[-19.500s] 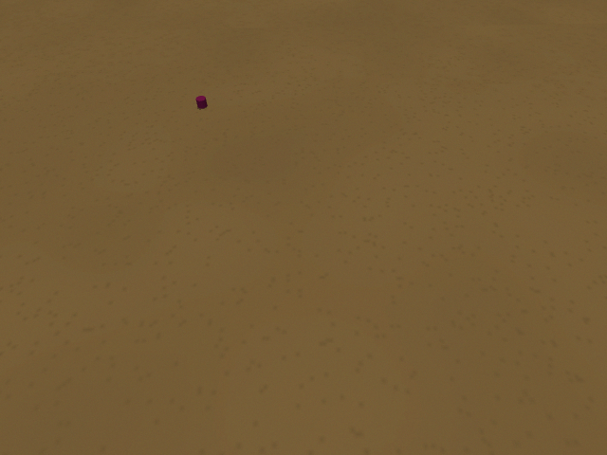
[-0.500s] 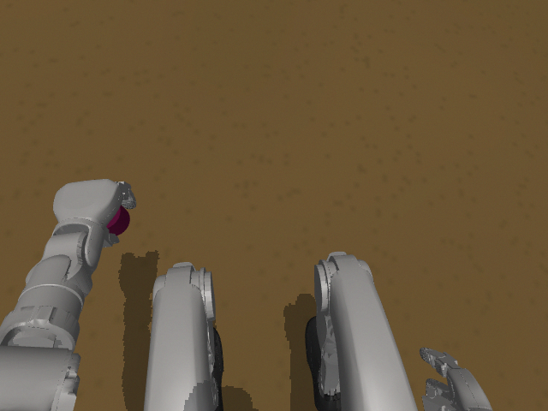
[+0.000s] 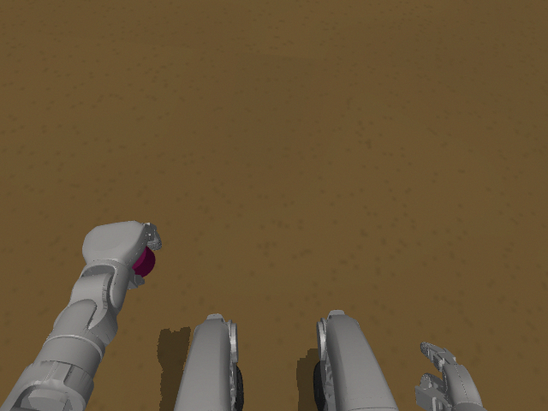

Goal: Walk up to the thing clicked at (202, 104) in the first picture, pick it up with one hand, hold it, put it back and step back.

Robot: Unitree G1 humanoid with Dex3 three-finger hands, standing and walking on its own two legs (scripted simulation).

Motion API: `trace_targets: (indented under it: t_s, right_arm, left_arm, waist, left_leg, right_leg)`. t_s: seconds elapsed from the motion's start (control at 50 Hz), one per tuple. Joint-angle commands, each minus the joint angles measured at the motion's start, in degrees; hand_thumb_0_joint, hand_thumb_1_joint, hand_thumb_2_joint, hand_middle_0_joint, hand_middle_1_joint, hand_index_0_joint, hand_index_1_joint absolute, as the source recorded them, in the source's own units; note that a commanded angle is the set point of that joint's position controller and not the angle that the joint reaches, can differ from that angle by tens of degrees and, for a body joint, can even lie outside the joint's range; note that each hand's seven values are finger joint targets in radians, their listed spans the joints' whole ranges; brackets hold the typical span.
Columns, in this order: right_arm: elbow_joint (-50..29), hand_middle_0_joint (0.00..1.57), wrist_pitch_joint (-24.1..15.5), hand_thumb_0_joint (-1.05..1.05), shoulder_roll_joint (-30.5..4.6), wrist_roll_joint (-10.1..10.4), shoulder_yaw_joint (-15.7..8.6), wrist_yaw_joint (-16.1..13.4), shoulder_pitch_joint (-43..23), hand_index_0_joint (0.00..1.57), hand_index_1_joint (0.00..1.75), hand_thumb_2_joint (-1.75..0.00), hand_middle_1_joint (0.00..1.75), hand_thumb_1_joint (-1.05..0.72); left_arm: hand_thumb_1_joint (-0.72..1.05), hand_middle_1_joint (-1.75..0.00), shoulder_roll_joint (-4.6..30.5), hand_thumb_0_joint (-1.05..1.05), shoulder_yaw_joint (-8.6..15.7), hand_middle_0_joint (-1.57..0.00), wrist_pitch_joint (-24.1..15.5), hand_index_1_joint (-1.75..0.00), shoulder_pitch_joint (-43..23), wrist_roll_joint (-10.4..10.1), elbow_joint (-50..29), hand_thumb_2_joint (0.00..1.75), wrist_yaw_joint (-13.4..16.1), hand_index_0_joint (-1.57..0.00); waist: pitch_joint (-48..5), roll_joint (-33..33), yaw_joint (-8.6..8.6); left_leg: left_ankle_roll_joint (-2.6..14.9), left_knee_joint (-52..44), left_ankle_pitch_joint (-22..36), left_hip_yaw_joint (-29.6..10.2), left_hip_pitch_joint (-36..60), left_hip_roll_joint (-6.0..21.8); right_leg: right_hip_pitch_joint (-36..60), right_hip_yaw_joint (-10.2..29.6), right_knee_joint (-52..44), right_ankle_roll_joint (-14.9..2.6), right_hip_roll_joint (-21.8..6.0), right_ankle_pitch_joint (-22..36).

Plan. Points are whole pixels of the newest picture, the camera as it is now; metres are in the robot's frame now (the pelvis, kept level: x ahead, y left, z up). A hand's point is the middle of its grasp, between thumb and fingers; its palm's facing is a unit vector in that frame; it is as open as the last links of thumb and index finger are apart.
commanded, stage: lift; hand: left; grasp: from above
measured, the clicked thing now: (133, 258) +0.37 +0.24 -0.11
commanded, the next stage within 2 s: hold in 0.64 s
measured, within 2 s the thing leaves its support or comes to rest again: neither
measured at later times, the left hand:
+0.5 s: hand (108, 222) +0.36 +0.22 +0.05, palm faces -0.43 -0.09 -0.90, open 7.6 cm
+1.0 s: hand (89, 191) +0.37 +0.22 +0.11, palm faces -0.44 -0.07 -0.90, open 7.7 cm
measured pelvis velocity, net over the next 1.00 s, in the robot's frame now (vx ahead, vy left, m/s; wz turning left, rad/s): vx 0.07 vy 0.00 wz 0.00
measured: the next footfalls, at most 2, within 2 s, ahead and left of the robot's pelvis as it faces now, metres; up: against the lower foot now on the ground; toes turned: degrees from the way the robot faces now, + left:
none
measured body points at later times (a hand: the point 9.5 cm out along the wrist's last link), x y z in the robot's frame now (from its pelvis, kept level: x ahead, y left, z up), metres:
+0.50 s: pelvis +0.05 +0.00 +0.13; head +0.11 +0.00 +0.57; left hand +0.38 +0.23 +0.10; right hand +0.14 -0.27 +0.01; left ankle +0.08 +0.12 -0.55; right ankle +0.08 -0.14 -0.55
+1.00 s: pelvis +0.07 +0.00 +0.17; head +0.09 -0.02 +0.62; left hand +0.39 +0.22 +0.16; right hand +0.17 -0.27 +0.05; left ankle +0.08 +0.12 -0.55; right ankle +0.08 -0.14 -0.55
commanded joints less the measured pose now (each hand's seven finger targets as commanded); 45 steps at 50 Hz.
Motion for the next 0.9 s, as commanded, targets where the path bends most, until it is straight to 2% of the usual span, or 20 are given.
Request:
trace_targets:
  t_s: [0.0, 0.04, 0.06, 0.1, 0.14, 0.2, 0.22, 0.26, 0.3, 0.36, 0.42, 0.48, 0.5, 0.62, 0.64, 0.68, 0.72, 0.74, 0.82, 0.88]
  right_arm:
    - [-4.8, 0.2, -2.1, 0.0, -9.0, 0.2, -3.1, -1.6, 2.6, 0.2, 0.3, -0.91, 0.3, -0.92]
    - [-4.6, 0.2, -2.5, 0.0, -8.7, 0.3, -3.0, -1.8, 3.2, 0.2, 0.3, -0.91, 0.3, -0.92]
    - [-4.6, 0.2, -2.8, 0.0, -8.6, 0.4, -2.9, -1.9, 3.3, 0.2, 0.3, -0.91, 0.3, -0.92]
    - [-4.6, 0.2, -3.1, 0.0, -8.5, 0.6, -2.9, -2.1, 4.0, 0.2, 0.3, -0.91, 0.3, -0.92]
    - [-4.6, 0.2, -3.4, 0.0, -8.4, 0.6, -2.9, -2.3, 4.5, 0.2, 0.3, -0.91, 0.3, -0.92]
    - [-3.8, 0.2, -3.8, 0.0, -8.4, 0.4, -2.8, -2.4, 5.2, 0.2, 0.3, -0.91, 0.3, -0.91]
    - [-3.8, 0.2, -3.9, 0.0, -8.6, 0.2, -2.9, -2.4, 5.2, 0.2, 0.3, -0.91, 0.3, -0.91]
    - [-3.7, 0.2, -4.0, 0.0, -8.5, 0.2, -3.0, -2.3, 5.6, 0.2, 0.3, -0.91, 0.3, -0.91]
    - [-3.2, 0.2, -4.1, 0.0, -8.6, 0.0, -3.0, -2.0, 5.9, 0.2, 0.3, -0.91, 0.3, -0.91]
    - [-2.9, 0.2, -3.9, 0.0, -8.6, 0.1, -3.1, -1.8, 6.7, 0.2, 0.3, -0.91, 0.3, -0.91]
    - [-2.7, 0.2, -3.7, 0.0, -8.7, 0.0, -3.3, -1.4, 7.0, 0.2, 0.3, -0.91, 0.3, -0.91]
    - [-2.8, 0.2, -3.4, 0.0, -8.9, 0.0, -3.6, -1.2, 7.1, 0.2, 0.3, -0.91, 0.3, -0.91]
    - [-3.2, 0.2, -3.3, 0.0, -8.7, 0.1, -3.5, -1.1, 6.7, 0.2, 0.3, -0.9, 0.3, -0.91]
    - [-3.4, 0.2, -3.0, 0.0, -9.0, 0.0, -3.9, -0.8, 7.0, 0.2, 0.3, -0.9, 0.3, -0.91]
    - [-3.5, 0.2, -2.9, 0.0, -9.0, 0.2, -3.8, -0.8, 6.8, 0.2, 0.3, -0.9, 0.3, -0.91]
    - [-3.6, 0.2, -2.8, 0.0, -8.8, 0.2, -3.9, -0.8, 6.6, 0.2, 0.3, -0.9, 0.3, -0.91]
    - [-3.5, 0.2, -2.8, 0.0, -8.7, 0.2, -3.9, -0.7, 6.6, 0.2, 0.3, -0.9, 0.3, -0.9]
    - [-3.7, 0.2, -2.7, 0.0, -9.0, 0.2, -4.0, -0.7, 6.2, 0.2, 0.3, -0.9, 0.3, -0.9]
    - [-3.7, 0.2, -2.3, 0.0, -9.2, 0.4, -4.0, -0.6, 5.9, 0.2, 0.3, -0.9, 0.3, -0.9]
    - [-3.8, 0.2, -2.1, 0.0, -9.3, 0.4, -4.1, -0.6, 5.6, 0.2, 0.3, -0.9, 0.3, -0.9]
  left_arm:
    - [0.45, -0.48, 10.7, 0.0, 3.9, -0.9, 0.5, -0.47, -15.4, -0.5, -8.7, 0.47, 1.8, -0.91]
    - [0.45, -0.48, 10.1, 0.0, 3.7, -0.9, 0.5, -0.48, -13.4, -0.6, -7.2, 0.47, 1.6, -0.91]
    - [0.45, -0.49, 8.9, 0.0, 2.5, -0.9, 0.5, -0.48, -13.6, -0.9, -7.3, 0.47, 1.2, -0.9]
    - [0.46, -0.5, 8.4, 0.0, 2.3, -0.89, 0.7, -0.49, -10.7, -0.8, -6.4, 0.46, 0.9, -0.91]
    - [0.47, -0.49, 9.0, 0.0, 2.9, -0.91, 0.4, -0.48, -11.2, -1.0, -6.8, 0.46, 1.3, -0.92]
    - [0.47, -0.48, 7.8, 0.0, 2.1, -0.91, 0.3, -0.48, -12.9, -0.2, -4.2, 0.47, 2.2, -0.92]
    - [0.48, -0.48, 8.3, 0.0, 2.8, -0.92, 0.2, -0.48, -13.9, -0.3, -4.6, 0.48, 2.6, -0.93]
    - [0.5, -0.49, 8.5, 0.0, 2.4, -0.93, -0.1, -0.48, -15.7, 0.5, -4.5, 0.49, 3.2, -0.94]
    - [0.5, -0.49, 7.2, 0.0, 1.8, -0.93, -0.1, -0.49, -15.0, 0.5, -3.4, 0.49, 3.4, -0.94]
    - [0.47, -0.5, 8.3, 0.0, 2.8, -0.92, 0.0, -0.5, -14.2, 0.9, -1.4, 0.52, 3.8, -0.92]
    - [0.48, -0.5, 6.9, 0.0, 2.0, -0.93, 0.4, -0.5, -14.0, 0.6, -0.8, 0.54, 3.8, -0.93]
    - [0.48, -0.49, 7.5, 0.0, 2.8, -0.93, 0.3, -0.49, -12.9, 0.7, 0.3, 0.54, 3.7, -0.93]
    - [0.48, -0.47, 6.6, 0.0, 1.8, -0.95, 0.1, -0.49, -13.4, 0.5, 0.2, 0.57, 3.4, -0.94]
    - [0.51, -0.52, 6.7, 0.0, 1.9, -0.96, -0.9, -0.52, -14.3, 0.1, -0.4, 0.6, 2.5, -0.95]
    - [0.52, -0.51, 6.0, 0.0, 1.1, -0.97, -0.9, -0.53, -14.3, 0.4, 0.5, 0.63, 2.4, -0.96]
    - [0.51, -0.54, 7.6, 0.0, 2.2, -0.95, -1.6, -0.54, -16.0, 0.7, -1.2, 0.62, 2.4, -0.95]
    - [0.5, -0.54, 6.4, 0.0, 1.6, -0.94, -2.0, -0.54, -15.3, 0.6, -1.3, 0.62, 2.2, -0.94]
    - [0.52, -0.52, 7.2, 0.0, 2.2, -0.95, -2.0, -0.52, -15.9, 0.6, -1.9, 0.61, 2.4, -0.95]
    - [0.53, -0.49, 6.7, 0.0, 1.6, -0.97, -1.7, -0.5, -14.7, 1.0, -0.4, 0.59, 1.8, -0.97]
    - [0.54, -0.49, 8.0, 0.0, 2.1, -0.98, -1.8, -0.5, -15.2, 1.2, -2.2, 0.6, 0.8, -0.98]
  waist:
    - [-18.9, 2.8, -1.16]
    - [-18.1, 1.0, -0.89]
    - [-17.9, 1.4, -1.31]
    - [-17.7, 0.7, -0.13]
    - [-17.3, 0.2, -0.2]
    - [-14.5, 0.3, -0.86]
    - [-14.9, 1.0, -0.4]
    - [-14.3, 1.8, 0.16]
    - [-14.4, 1.9, 0.02]
    - [-14.0, 0.4, 0.36]
    - [-13.4, 0.3, 0.22]
    - [-12.3, -0.8, 0.69]
    - [-11.2, -1.3, 0.44]
    - [-10.8, 0.0, 0.51]
    - [-9.9, -0.9, 0.26]
    - [-9.7, -0.3, 0.85]
    - [-9.8, -0.2, 0.73]
    - [-10.2, 0.1, 0.97]
    - [-8.0, -1.8, 0.79]
    - [-9.7, -1.1, 1.67]
  left_leg:
    - [-0.03, -23.0, -1.1, -1.2, 25.4, -1.5]
    - [0.01, -24.7, 0.8, -0.8, 27.2, -1.7]
    - [0.01, -25.7, 2.0, -0.5, 28.3, -1.7]
    - [-0.08, -27.7, 5.5, 0.1, 31.1, -1.9]
    - [0.01, -29.5, 7.9, 0.6, 33.2, -1.9]
    - [-0.07, -32.7, 9.0, 0.9, 36.7, -2.0]
    - [-0.29, -34.3, 9.2, 0.5, 38.6, -1.8]
    - [-0.45, -36.6, 10.3, 0.6, 41.3, -1.9]
    - [-0.64, -38.5, 12.7, 0.5, 44.2, -1.8]
    - [-0.5, -40.3, 17.8, 1.0, 47.0, -2.2]
    - [-0.43, -42.3, 20.7, 1.5, 49.8, -2.4]
    - [-0.42, -44.5, 21.9, 1.8, 51.8, -2.6]
    - [-0.39, -45.6, 21.4, 1.8, 52.2, -2.6]
    - [-0.69, -49.4, 24.4, 2.2, 57.6, -2.3]
    - [-0.57, -50.0, 24.3, 2.2, 57.9, -2.3]
    - [-0.5, -51.0, 23.5, 2.5, 57.9, -2.6]
    - [-0.67, -51.7, 24.6, 2.6, 59.4, -2.7]
    - [-0.71, -52.2, 25.2, 2.7, 60.1, -2.7]
    - [-0.55, -54.0, 24.8, 2.9, 60.8, -2.7]
    - [-0.62, -54.4, 28.5, 3.0, 62.6, -2.7]
  right_leg:
    - [16.0, -0.6, -19.5, -3.22, 3.5, 1.1]
    - [20.0, -0.1, -22.5, -3.21, 3.4, 2.2]
    - [21.6, 0.1, -23.8, -3.18, 3.5, 3.2]
    - [25.3, 0.3, -26.3, -3.27, 3.6, 5.8]
    - [28.7, 0.5, -28.9, -3.19, 3.7, 8.2]
    - [30.9, 0.5, -31.9, -3.11, 3.7, 9.7]
    - [31.6, 0.2, -32.4, -3.04, 3.7, 9.9]
    - [33.4, 0.3, -34.5, -3.19, 3.7, 10.8]
    - [35.9, 0.2, -36.1, -3.03, 3.6, 13.0]
    - [40.5, 0.5, -38.8, -2.76, 3.5, 17.5]
    - [43.9, 0.9, -41.5, -2.47, 3.3, 20.7]
    - [46.4, 0.9, -43.8, -2.35, 3.1, 21.7]
    - [46.5, 0.8, -44.7, -2.31, 3.1, 21.3]
    - [49.8, 0.5, -48.1, -2.45, 3.3, 23.3]
    - [49.8, 0.4, -48.7, -2.4, 3.3, 23.4]
    - [51.0, 0.8, -49.9, -2.37, 3.2, 23.0]
    - [52.0, 0.9, -50.6, -2.39, 3.2, 23.7]
    - [52.5, 0.9, -50.9, -2.4, 3.2, 24.2]
    - [53.8, 0.9, -52.6, -2.38, 3.3, 24.0]
    - [56.0, 1.0, -52.7, -2.44, 3.4, 27.0]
